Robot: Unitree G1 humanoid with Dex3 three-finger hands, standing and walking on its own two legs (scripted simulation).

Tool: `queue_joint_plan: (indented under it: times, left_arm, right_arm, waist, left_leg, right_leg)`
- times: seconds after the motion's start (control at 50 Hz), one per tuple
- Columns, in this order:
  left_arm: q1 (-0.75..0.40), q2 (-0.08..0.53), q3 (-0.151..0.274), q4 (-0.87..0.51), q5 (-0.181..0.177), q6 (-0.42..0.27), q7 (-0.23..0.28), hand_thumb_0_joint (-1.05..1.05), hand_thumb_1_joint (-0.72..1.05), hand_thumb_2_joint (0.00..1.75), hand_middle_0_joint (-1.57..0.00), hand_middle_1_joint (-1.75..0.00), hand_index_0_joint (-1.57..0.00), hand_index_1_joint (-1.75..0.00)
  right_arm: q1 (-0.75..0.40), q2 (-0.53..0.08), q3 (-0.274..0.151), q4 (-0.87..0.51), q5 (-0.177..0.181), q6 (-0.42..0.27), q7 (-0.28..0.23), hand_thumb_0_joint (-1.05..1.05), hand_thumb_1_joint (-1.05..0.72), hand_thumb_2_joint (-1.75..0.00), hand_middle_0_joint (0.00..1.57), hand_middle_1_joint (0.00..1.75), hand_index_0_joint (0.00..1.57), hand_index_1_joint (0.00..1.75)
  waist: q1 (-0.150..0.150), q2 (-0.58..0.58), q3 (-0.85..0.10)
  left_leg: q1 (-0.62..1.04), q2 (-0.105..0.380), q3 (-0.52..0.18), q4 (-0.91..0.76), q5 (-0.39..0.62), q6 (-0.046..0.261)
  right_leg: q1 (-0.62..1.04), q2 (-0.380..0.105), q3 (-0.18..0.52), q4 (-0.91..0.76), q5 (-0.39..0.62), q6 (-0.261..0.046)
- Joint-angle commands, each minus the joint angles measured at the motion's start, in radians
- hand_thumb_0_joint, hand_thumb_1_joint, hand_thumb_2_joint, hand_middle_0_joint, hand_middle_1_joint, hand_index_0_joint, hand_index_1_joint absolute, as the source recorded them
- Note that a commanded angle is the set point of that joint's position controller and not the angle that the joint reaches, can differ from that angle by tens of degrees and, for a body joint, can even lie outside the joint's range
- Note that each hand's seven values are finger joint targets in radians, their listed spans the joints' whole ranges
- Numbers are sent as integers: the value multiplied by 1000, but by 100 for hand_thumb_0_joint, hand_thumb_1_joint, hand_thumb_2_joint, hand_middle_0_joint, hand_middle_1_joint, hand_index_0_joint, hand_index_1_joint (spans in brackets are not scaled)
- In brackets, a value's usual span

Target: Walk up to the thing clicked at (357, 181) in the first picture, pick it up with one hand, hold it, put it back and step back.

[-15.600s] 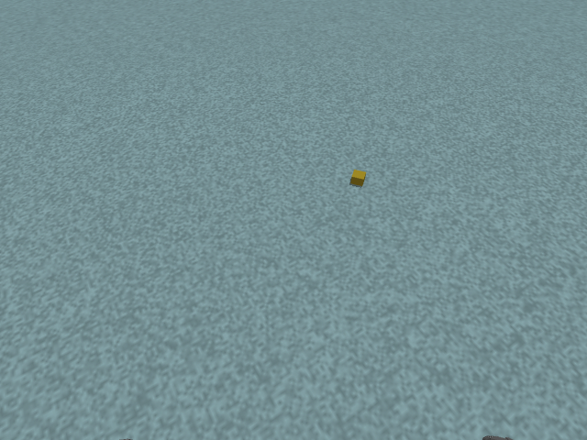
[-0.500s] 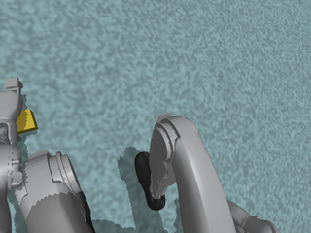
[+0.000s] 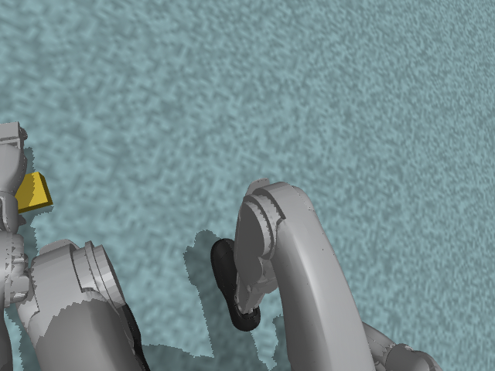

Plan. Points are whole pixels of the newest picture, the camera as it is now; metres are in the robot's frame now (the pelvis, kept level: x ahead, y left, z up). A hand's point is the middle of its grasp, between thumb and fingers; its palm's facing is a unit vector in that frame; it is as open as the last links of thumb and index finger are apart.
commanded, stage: rest palm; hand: left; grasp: from above
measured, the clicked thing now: (26, 193) +0.41 +0.25 -0.28
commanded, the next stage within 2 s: close in 0.74 s
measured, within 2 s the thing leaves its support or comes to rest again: neither
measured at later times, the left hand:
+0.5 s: hand (6, 189) +0.41 +0.26 -0.24, palm faces -0.45 -0.09 -0.89, open 14.5 cm
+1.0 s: hand (7, 187) +0.42 +0.26 -0.24, palm faces -0.45 -0.08 -0.89, open 14.2 cm
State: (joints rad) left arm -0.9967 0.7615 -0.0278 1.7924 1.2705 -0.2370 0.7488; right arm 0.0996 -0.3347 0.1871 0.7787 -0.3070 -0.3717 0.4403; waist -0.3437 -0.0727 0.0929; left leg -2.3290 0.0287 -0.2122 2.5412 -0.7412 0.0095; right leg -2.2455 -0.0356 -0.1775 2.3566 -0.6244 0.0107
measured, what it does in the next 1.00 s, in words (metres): stands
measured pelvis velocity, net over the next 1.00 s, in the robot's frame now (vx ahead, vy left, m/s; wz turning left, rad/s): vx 0.00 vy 0.00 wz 0.00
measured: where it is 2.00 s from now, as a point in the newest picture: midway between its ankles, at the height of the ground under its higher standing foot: (188, 330)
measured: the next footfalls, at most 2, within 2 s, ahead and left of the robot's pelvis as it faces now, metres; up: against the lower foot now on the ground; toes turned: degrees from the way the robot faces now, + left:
none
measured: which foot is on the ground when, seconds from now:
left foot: down 0.00-1.00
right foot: down 0.00-1.00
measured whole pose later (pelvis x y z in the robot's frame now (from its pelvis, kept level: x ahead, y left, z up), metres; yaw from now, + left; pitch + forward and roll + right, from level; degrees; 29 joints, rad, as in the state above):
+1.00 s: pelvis +0.00 +0.00 +0.00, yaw +0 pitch +29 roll -13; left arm -1.00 0.77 -0.05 1.79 1.25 -0.22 0.75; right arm 0.09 -0.34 0.21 0.76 -0.30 -0.38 0.43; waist -0.35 -0.08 0.10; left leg -2.32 0.02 -0.22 2.53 -0.73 0.01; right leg -2.23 -0.03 -0.18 2.34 -0.62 0.01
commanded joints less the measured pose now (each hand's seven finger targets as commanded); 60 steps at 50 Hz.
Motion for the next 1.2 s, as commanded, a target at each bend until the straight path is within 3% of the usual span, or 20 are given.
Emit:
queue_joint_plan:
  times: [0.0,0.14,0.22,0.34,0.38,0.42,0.52,0.6,0.66,0.82,0.84,0.9,0.92,0.96,1.08,1.18]
  left_arm:
    - [-182,-6,-12,-78,-8,-6,41,0,-61,108,-8,-92,-1,-99]
    - [-191,5,-6,-72,0,-1,54,0,-61,105,-9,-92,-2,-98]
    - [-190,-8,-19,-93,-17,11,54,0,-61,106,-8,-91,-2,-98]
    - [-184,5,-6,-73,-19,19,33,0,-61,106,-9,-90,-2,-98]
    - [-181,-18,-24,-80,-26,14,27,0,-61,106,-10,-90,-3,-97]
    - [-194,4,-12,-91,-24,9,33,0,-61,106,-10,-90,-3,-97]
    - [-173,-18,-34,-95,-31,0,32,0,-59,104,-11,-89,-4,-96]
    - [-179,0,-25,-105,-28,-1,46,0,-59,104,-12,-89,-5,-96]
    - [-182,-33,-42,-96,-29,5,46,0,-60,105,-12,-88,-4,-96]
    - [-192,2,-24,-92,-27,15,44,0,-57,103,-13,-85,-6,-93]
    - [-197,9,-18,-100,-20,16,46,0,-54,106,-16,-83,-7,-92]
    - [-193,-18,-34,-89,-30,19,36,0,-50,103,-20,-80,-12,-89]
    - [-201,4,-23,-81,-27,20,39,0,-48,101,-22,-78,-13,-87]
    - [-189,11,-26,-88,-38,17,35,0,-47,99,-23,-77,-14,-86]
    - [-196,2,-38,-76,-55,10,19,0,-39,93,-27,-75,-20,-82]
    - [-191,10,-44,-86,-40,-2,24,0,-33,88,-32,-69,-25,-76]
  right_arm:
    - [171,-305,-87,6,9,-9,-7,0,-90,-91,20,30,20,30]
    - [171,-309,-89,1,4,-7,-8,0,-90,-91,20,30,20,30]
    - [159,-304,-88,4,11,-12,-11,0,-90,-91,20,30,20,30]
    - [182,-315,-87,0,10,-14,-10,0,-90,-91,20,30,20,30]
    - [163,-309,-85,1,14,-16,-9,0,-90,-91,20,30,20,30]
    - [177,-316,-84,5,16,-13,-10,0,-90,-91,20,30,20,30]
    - [159,-304,-75,1,13,-16,-11,0,-90,-91,20,30,20,30]
    - [174,-307,-73,7,10,-10,-14,0,-90,-91,20,30,20,30]
    - [163,-302,-76,2,11,-12,-13,0,-90,-91,20,30,20,30]
    - [162,-316,-76,-6,16,-14,-14,0,-90,-91,20,30,20,30]
    - [172,-320,-76,-8,14,-14,-13,0,-89,-90,20,30,20,30]
    - [161,-310,-69,-16,11,-19,-10,0,-89,-90,20,30,20,30]
    - [177,-318,-68,-8,11,-18,-11,0,-89,-90,20,30,20,30]
    - [164,-312,-68,-6,14,-18,-17,0,-89,-90,20,30,20,30]
    - [167,-316,-55,-12,12,-19,-24,0,-89,-90,20,30,20,30]
    - [157,-317,-47,-24,12,-16,-26,0,-89,-90,20,30,20,30]
  waist:
    - [-75,372,-567]
    - [-81,365,-555]
    - [-78,354,-547]
    - [-80,368,-551]
    - [-79,375,-555]
    - [-73,396,-583]
    - [-81,373,-554]
    - [-77,366,-578]
    - [-89,367,-547]
    - [-80,385,-539]
    - [-82,399,-558]
    - [-97,368,-542]
    - [-99,372,-545]
    - [-87,360,-539]
    - [-99,343,-537]
    - [-98,361,-540]
  left_leg:
    - [438,-21,86,-288,198,-11]
    - [432,-20,80,-295,181,-11]
    - [412,-20,88,-287,168,-9]
    - [437,-21,80,-295,190,-11]
    - [449,-18,72,-299,192,-15]
    - [468,-17,72,-306,217,-18]
    - [438,-22,91,-290,184,-13]
    - [438,-20,93,-291,204,-11]
    - [432,-19,84,-292,181,-14]
    - [451,-17,70,-312,179,-19]
    - [473,-16,66,-311,212,-21]
    - [444,-20,81,-293,187,-15]
    - [443,-20,79,-300,196,-14]
    - [428,-21,88,-294,176,-12]
    - [422,-22,91,-287,164,-10]
    - [438,-18,79,-287,183,-13]
  right_leg:
    - [338,91,-72,-200,210,-35]
    - [325,91,-75,-202,196,-34]
    - [325,88,-68,-215,185,-32]
    - [319,87,-75,-204,200,-31]
    - [319,87,-78,-196,209,-32]
    - [341,90,-78,-194,231,-34]
    - [347,90,-72,-212,207,-33]
    - [370,98,-70,-221,220,-35]
    - [340,93,-76,-213,207,-33]
    - [316,87,-78,-201,197,-34]
    - [316,89,-82,-195,221,-33]
    - [335,91,-78,-208,211,-32]
    - [337,90,-80,-214,212,-32]
    - [352,90,-69,-224,197,-32]
    - [368,93,-71,-230,193,-29]
    - [360,95,-80,-220,210,-30]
